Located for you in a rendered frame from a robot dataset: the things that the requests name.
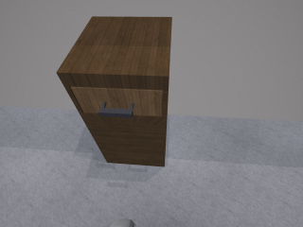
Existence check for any drawer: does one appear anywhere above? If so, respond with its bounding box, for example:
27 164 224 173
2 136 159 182
70 86 164 116

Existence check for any cabinet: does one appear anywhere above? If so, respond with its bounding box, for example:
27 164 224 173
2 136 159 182
56 16 172 167

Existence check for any handle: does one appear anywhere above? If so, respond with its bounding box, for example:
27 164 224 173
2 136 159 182
98 101 134 118

